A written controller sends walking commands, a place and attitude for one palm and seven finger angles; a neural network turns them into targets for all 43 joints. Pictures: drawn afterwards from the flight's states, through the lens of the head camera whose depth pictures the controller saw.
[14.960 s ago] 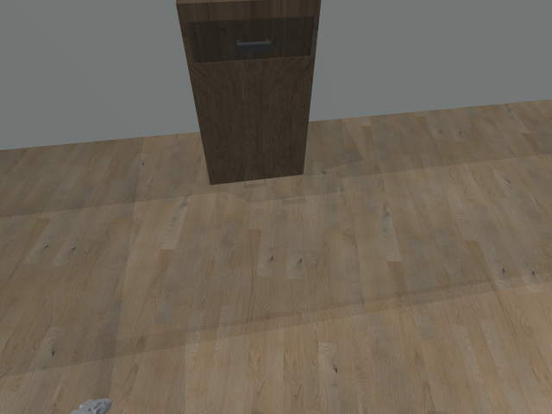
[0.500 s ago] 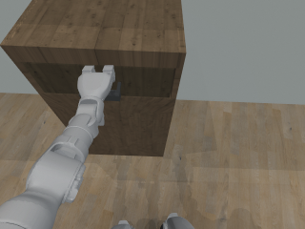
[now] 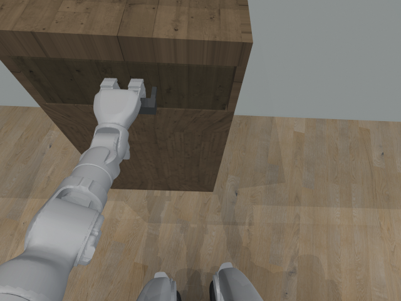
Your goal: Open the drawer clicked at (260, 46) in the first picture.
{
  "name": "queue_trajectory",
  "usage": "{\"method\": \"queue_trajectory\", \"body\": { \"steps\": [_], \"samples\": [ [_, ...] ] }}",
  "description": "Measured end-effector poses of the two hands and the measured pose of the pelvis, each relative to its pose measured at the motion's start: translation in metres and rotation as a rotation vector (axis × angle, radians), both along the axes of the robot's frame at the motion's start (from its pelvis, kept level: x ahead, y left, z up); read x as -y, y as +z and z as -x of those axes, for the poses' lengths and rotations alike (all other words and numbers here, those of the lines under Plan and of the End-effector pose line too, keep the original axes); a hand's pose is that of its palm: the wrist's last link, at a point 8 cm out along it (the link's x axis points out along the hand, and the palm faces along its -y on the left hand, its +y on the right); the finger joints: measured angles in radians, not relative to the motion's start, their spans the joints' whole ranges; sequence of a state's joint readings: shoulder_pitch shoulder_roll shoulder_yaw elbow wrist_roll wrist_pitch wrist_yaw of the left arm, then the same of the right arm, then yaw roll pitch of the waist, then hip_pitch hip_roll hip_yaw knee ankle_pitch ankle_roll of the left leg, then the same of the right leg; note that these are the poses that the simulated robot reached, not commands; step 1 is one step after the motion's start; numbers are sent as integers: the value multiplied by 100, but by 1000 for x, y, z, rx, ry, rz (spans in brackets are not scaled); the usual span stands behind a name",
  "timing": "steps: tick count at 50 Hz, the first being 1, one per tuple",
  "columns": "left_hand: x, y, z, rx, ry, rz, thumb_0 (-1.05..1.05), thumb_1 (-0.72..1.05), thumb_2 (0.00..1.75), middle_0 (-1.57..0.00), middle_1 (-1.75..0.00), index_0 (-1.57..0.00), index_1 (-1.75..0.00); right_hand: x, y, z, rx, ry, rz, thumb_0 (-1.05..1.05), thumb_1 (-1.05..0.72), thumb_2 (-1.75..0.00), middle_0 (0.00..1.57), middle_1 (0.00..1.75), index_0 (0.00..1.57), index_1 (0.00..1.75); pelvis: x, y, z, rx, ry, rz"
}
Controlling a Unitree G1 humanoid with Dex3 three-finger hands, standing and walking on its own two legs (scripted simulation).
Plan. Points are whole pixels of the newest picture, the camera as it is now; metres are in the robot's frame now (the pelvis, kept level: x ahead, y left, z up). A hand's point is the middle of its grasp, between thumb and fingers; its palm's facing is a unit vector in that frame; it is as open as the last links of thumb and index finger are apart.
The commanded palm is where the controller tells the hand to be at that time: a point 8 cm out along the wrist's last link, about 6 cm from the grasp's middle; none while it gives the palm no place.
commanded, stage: lower the fingers behind the handle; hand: left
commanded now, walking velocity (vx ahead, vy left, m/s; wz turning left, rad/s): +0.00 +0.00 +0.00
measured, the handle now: (129, 97) +0.54 +0.12 +0.02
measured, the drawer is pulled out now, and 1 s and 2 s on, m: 0.00 0.00 0.08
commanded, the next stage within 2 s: close the thumb around the handle in 0.28 s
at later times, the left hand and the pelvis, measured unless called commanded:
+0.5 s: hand (128, 120) +0.50 +0.12 +0.00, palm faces -0.02 -0.03 -1.00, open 13.4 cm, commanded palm +0.48 +0.12 +0.06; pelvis +0.02 -0.01 +0.01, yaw +0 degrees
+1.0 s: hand (125, 120) +0.50 +0.13 +0.00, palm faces -0.04 -0.02 -1.00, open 5.7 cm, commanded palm +0.48 +0.13 +0.06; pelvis +0.02 -0.01 +0.01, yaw +0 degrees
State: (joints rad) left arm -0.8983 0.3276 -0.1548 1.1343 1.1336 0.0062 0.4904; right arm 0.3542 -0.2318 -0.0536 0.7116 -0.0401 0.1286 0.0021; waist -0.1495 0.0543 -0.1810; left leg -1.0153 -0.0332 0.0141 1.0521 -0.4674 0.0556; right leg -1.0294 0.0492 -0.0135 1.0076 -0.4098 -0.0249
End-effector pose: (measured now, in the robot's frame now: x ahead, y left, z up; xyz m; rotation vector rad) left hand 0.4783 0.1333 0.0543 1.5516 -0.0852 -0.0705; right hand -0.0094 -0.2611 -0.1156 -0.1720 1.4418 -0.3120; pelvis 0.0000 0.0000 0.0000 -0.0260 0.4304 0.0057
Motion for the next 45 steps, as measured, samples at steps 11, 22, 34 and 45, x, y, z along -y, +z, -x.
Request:
{"method": "queue_trajectory", "body": {
  "steps": [11, 22, 34, 45],
  "samples": [
    [4, 7, -2, -67, 40, -12, 0, -49, 30, -32, -121, -34, -123, -6, 7, -28, 59, 6, -20, 1, -90, -90, 20, 30, 20, 30, 1, 10, -9, 26, -1, -3],
    [7, 1, -1, -42, -18, 17, 0, -48, 30, -34, -122, -34, -121, 9, 8, -47, 82, 28, 11, 1, -90, -90, 20, 30, 20, 30, 4, 9, -15, 18, -10, -8],
    [7, 3, 0, -55, 28, 6, 0, -10, 47, -35, -125, -36, -125, 7, 8, -57, 73, 11, -21, 1, -90, -90, 20, 30, 20, 30, 9, 15, -22, 34, -14, -12],
    [4, 3, 0, -59, 8, 3, 0, 48, 72, -38, -131, -39, -131, 10, 9, -59, 84, 16, -14, 1, -90, -90, 20, 30, 20, 30, 12, 15, -23, 31, -14, -16]
  ]
}}
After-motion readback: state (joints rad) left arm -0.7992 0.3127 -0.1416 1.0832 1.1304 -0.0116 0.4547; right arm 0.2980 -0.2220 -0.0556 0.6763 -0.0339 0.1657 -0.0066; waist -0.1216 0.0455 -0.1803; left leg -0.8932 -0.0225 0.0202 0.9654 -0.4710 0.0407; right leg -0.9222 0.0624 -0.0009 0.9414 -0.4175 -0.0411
